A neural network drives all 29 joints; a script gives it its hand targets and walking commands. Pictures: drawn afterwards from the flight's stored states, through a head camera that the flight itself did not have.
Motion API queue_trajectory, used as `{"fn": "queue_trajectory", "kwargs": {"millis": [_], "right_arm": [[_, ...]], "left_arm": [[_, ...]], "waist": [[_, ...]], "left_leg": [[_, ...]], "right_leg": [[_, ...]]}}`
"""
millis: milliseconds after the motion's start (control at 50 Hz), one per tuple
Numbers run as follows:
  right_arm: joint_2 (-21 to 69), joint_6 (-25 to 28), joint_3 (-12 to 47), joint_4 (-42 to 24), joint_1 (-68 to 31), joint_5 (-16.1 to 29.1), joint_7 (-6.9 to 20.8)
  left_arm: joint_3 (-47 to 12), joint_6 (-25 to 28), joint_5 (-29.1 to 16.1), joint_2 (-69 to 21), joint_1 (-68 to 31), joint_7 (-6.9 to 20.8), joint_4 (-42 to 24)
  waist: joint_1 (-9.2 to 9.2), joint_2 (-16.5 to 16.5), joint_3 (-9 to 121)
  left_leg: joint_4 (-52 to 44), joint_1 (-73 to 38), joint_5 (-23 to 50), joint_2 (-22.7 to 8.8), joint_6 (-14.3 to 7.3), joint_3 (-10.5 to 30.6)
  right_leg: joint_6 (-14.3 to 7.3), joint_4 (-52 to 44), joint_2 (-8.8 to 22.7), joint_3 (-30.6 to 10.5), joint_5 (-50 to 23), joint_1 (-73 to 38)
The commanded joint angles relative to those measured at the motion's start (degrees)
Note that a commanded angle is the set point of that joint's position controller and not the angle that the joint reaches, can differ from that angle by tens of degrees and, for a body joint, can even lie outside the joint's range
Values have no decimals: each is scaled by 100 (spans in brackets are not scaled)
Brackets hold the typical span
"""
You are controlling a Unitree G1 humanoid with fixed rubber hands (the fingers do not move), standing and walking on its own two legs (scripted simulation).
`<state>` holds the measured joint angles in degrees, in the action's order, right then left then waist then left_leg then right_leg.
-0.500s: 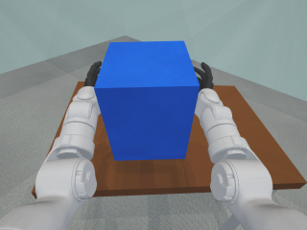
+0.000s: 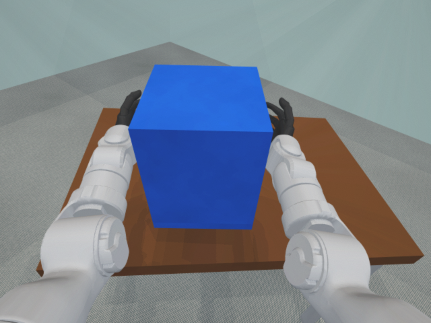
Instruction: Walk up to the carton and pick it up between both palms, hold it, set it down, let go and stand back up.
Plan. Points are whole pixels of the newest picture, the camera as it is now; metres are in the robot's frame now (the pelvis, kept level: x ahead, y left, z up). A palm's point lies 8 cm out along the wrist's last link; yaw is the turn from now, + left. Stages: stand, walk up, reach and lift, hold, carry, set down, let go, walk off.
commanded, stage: set down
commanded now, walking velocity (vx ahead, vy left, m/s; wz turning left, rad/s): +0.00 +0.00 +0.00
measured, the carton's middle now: (204, 149) +0.42 +0.00 +0.14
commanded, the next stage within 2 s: none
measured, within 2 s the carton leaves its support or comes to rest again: neither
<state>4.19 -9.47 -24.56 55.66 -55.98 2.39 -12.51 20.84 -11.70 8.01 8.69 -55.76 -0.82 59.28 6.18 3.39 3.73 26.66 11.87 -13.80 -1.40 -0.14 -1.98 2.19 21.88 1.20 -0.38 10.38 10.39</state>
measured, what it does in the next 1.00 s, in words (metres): stands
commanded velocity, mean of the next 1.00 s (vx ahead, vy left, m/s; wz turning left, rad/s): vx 0.00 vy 0.00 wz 0.00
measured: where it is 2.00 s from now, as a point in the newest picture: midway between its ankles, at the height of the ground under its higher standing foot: outside the picture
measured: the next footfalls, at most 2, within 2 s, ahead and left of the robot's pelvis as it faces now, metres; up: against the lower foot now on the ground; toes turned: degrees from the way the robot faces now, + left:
none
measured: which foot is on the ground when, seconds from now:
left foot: down 0.00-1.00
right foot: down 0.00-1.00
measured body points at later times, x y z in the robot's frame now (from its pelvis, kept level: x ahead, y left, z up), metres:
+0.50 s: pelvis +0.01 +0.00 +0.00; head +0.00 +0.04 +0.45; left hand +0.47 +0.15 +0.15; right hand +0.42 -0.14 +0.16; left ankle +0.01 +0.11 -0.74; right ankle +0.01 -0.15 -0.74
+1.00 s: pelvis +0.02 +0.00 +0.00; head +0.02 +0.05 +0.45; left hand +0.48 +0.15 +0.13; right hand +0.43 -0.14 +0.14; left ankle +0.01 +0.11 -0.74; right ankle +0.01 -0.15 -0.74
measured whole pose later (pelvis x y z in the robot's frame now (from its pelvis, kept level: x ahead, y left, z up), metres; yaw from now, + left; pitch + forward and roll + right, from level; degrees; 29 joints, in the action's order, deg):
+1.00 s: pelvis +0.02 +0.00 +0.00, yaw +0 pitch +1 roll -1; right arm 11.2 -5.0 -35.4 54.9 -53.4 -8.8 -12.1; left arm 20.8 -3.9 8.5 13.0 -58.7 3.6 71.1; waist 7.3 4.8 2.5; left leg 26.7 11.9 -15.4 -1.3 -0.1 -2.0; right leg 2.4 21.9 1.3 -0.4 11.9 10.4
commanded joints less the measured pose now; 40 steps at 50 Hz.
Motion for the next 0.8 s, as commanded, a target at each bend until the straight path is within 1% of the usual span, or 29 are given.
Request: {"fn": "queue_trajectory", "kwargs": {"millis": [0,20,40,80,140,160,180,200,240,260,280,300,360,380,420,460,480,500,580,600,620,640,660,680,700,720,740,760,780], "right_arm": [[3044,239,1016,-793,-4248,-909,770],[3092,243,1008,-683,-4187,-948,781],[3139,291,943,-664,-4195,-980,779],[3165,312,992,-728,-4112,-1026,783],[3126,290,838,-645,-4136,-1120,802],[3194,285,836,-592,-4023,-1150,808],[3143,284,820,-608,-3993,-1213,799],[3254,346,895,-895,-4099,-1183,777],[3331,357,934,-790,-4046,-1149,776],[3310,320,909,-756,-3922,-1233,778],[3369,364,877,-856,-3984,-1234,782],[3328,375,800,-825,-4011,-1260,775],[3458,429,825,-926,-3968,-1304,782],[3461,433,790,-949,-4061,-1324,790],[3450,483,788,-1035,-3954,-1426,803],[3463,525,767,-1177,-4123,-1449,790],[3473,496,770,-1043,-3977,-1520,788],[3472,466,651,-910,-3907,-1536,790],[3467,471,486,-1033,-4027,-1635,769],[3392,438,452,-885,-3898,-1639,773],[3596,503,538,-1045,-4040,-1641,780],[3563,553,524,-1162,-3991,-1648,786],[3532,552,503,-1000,-4028,-1670,798],[3611,543,469,-1002,-3911,-1695,794],[3540,517,420,-819,-3816,-1742,778],[3444,511,321,-965,-4009,-1752,775],[3470,508,268,-852,-3852,-1810,788],[3481,477,237,-831,-3817,-1837,804],[3483,510,295,-992,-3883,-1857,821]], "left_arm": [[-1490,597,-289,-2998,-5197,1039,-590],[-1445,599,-283,-2949,-5278,1057,-629],[-1531,667,-348,-3018,-5360,1056,-707],[-1548,732,-328,-2986,-5336,1070,-650],[-1316,742,-229,-2778,-5223,1151,-372],[-1280,735,-205,-2824,-5164,1169,-438],[-1288,750,-206,-2796,-5212,1192,-405],[-1319,769,-237,-2841,-5054,1208,-386],[-1246,847,-207,-2764,-5149,1200,-360],[-1259,821,-179,-2737,-5087,1239,-335],[-1253,849,-192,-2819,-5162,1252,-361],[-1237,874,-234,-2766,-5231,1269,-336],[-1376,998,-324,-2789,-5319,1273,-436],[-1257,984,-265,-2776,-5387,1295,-254],[-1329,1055,-321,-2810,-5322,1301,-245],[-1297,1096,-276,-2758,-5238,1329,-73],[-1208,1067,-220,-2646,-5172,1364,-15],[-1241,1057,-208,-2770,-5176,1364,-55],[-1038,1064,-147,-2653,-5170,1464,198],[-1120,1098,-165,-2651,-5194,1450,126],[-1094,1132,-203,-2709,-5217,1463,72],[-1251,1186,-240,-2761,-5346,1437,-50],[-1257,1222,-217,-2761,-5412,1423,-10],[-1162,1225,-164,-2740,-5353,1451,21],[-1222,1225,-172,-2751,-5348,1445,51],[-1134,1187,-145,-2693,-5275,1480,260],[-1073,1185,-91,-2620,-5238,1489,288],[-1030,1208,-97,-2579,-5333,1516,274],[-1049,1198,-82,-2603,-5236,1517,281]], "waist": [[803,-658,2455],[735,-725,2450],[839,-714,2609],[871,-743,2573],[755,-657,2357],[754,-613,2371],[819,-599,2348],[763,-590,2619],[745,-625,2702],[828,-640,2570],[781,-756,2636],[818,-783,2589],[888,-691,2773],[827,-773,2841],[871,-691,3001],[824,-732,2983],[795,-634,2746],[871,-712,2658],[826,-702,2668],[907,-759,2505],[786,-814,2763],[929,-794,2924],[941,-946,2881],[865,-881,2835],[925,-898,2829],[952,-912,2719],[895,-916,2664],[914,-915,2622],[889,-873,2614]], "left_leg": [[-884,-539,1135,400,175,-98],[-930,-539,1113,397,157,-123],[-887,-546,1167,404,187,-122],[-834,-499,1323,411,212,-105],[-953,-215,1028,438,132,-177],[-976,-348,1159,402,137,-184],[-972,-267,1153,405,156,-184],[-943,-261,1295,411,147,-180],[-904,-156,1349,448,141,-200],[-928,-123,1318,424,164,-181],[-914,-143,1317,435,166,-191],[-904,-122,1309,442,173,-174],[-842,-142,1451,427,218,-189],[-869,-60,1424,433,181,-200],[-844,-93,1500,404,215,-172],[-855,15,1438,405,186,-183],[-909,136,1311,418,151,-219],[-917,81,1388,410,223,-224],[-946,200,1177,433,167,-241],[-938,169,1185,427,185,-220],[-944,213,1240,414,172,-210],[-864,164,1385,397,225,-177],[-801,80,1558,394,273,-163],[-820,50,1585,386,268,-182],[-821,122,1549,391,270,-176],[-857,152,1483,379,263,-153],[-858,176,1370,377,241,-182],[-894,181,1302,379,220,-209],[-875,204,1357,377,236,-216]], "right_leg": [[109,-311,-228,231,-2264,-1696],[104,-331,-200,222,-2308,-1777],[97,-287,-202,210,-2431,-1777],[128,-214,-198,255,-2623,-1834],[153,-239,-143,183,-2433,-1891],[154,-206,-165,183,-2612,-1983],[168,-176,-139,179,-2715,-2040],[169,-141,-129,168,-2980,-2152],[204,-68,-107,178,-3211,-2179],[207,-83,-86,216,-3193,-2218],[195,-67,-89,202,-3111,-2189],[180,-119,-101,201,-3050,-2146],[178,-33,-86,196,-3314,-2210],[195,-43,-61,218,-3272,-2158],[199,-6,-82,245,-3342,-2134],[187,-32,-64,183,-3408,-2140],[224,-22,-22,174,-3428,-2235],[232,18,-28,199,-3483,-2273],[228,-9,-2,195,-3338,-2273],[226,3,-18,200,-3262,-2194],[209,8,21,184,-3349,-2269],[212,66,-10,214,-3470,-2230],[187,84,-31,247,-3509,-2104],[201,48,-22,235,-3474,-2125],[216,60,-22,251,-3495,-2060],[184,22,-12,256,-3347,-1985],[186,20,-15,253,-3228,-2031],[205,25,0,240,-3252,-2021],[194,68,-10,240,-3286,-2039]]}}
